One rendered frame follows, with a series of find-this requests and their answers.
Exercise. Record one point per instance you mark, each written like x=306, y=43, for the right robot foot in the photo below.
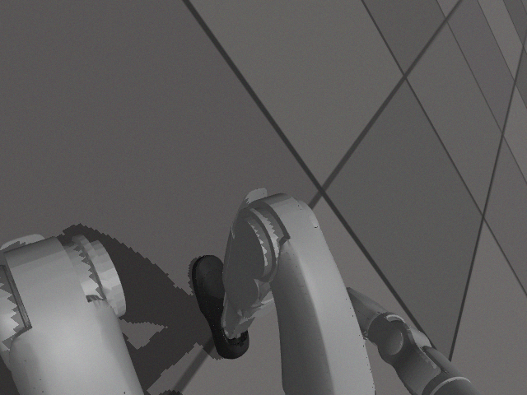
x=209, y=291

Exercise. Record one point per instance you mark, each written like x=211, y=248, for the right robot arm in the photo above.
x=422, y=369

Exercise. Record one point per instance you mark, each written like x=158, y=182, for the right robot hand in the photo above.
x=365, y=309

